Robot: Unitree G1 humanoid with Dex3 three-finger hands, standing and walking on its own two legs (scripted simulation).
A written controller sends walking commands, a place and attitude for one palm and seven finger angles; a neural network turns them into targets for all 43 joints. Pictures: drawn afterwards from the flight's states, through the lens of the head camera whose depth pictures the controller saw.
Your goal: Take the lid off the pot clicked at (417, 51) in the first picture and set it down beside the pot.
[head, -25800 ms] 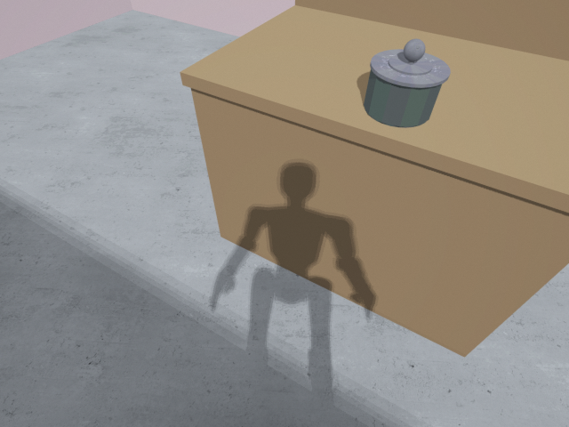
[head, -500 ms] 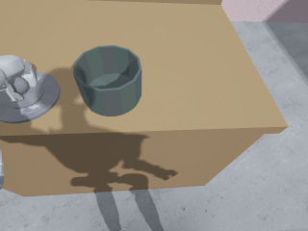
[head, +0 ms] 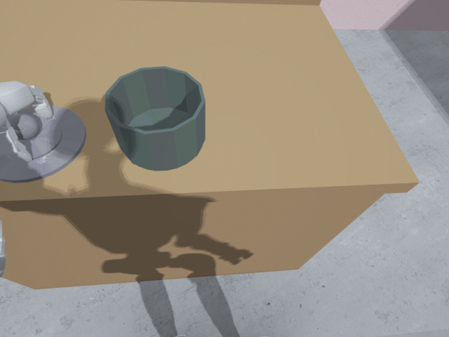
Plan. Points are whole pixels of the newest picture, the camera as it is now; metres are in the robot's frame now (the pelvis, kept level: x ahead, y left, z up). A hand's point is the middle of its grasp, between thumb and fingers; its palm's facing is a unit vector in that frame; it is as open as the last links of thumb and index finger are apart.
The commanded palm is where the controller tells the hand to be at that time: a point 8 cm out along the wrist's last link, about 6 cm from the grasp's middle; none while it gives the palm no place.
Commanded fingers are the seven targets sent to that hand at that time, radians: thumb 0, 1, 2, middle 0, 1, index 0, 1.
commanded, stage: raise the empty hand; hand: left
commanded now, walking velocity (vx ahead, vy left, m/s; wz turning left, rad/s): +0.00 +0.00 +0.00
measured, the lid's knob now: (23, 126) +0.47 +0.34 +0.09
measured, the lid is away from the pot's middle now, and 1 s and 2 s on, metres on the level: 0.23 0.23 0.23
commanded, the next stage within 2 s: draw the hand back to the body in 1.38 s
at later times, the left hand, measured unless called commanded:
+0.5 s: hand (0, 113) +0.44 +0.34 +0.14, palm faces -0.37 -0.10 -0.92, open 11.0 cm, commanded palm +0.46 +0.33 +0.22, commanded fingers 0.00 -0.06 0.74 -0.39 -0.79 -0.39 -0.79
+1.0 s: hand out of the picture +0.46 +0.33 +0.20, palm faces -0.29 -0.08 -0.95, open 11.0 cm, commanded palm +0.45 +0.33 +0.27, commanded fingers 0.00 -0.06 0.74 -0.39 -0.79 -0.39 -0.79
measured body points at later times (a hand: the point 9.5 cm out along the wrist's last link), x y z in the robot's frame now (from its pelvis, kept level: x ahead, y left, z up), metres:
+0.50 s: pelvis +0.00 +0.00 +0.01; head +0.06 +0.02 +0.45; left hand +0.46 +0.34 +0.20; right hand +0.06 -0.27 -0.11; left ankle +0.00 +0.08 -0.72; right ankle +0.00 -0.15 -0.72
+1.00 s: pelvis +0.01 +0.00 +0.01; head +0.07 +0.00 +0.46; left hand +0.47 +0.33 +0.26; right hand +0.06 -0.27 -0.11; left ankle +0.00 +0.08 -0.72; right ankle +0.00 -0.15 -0.72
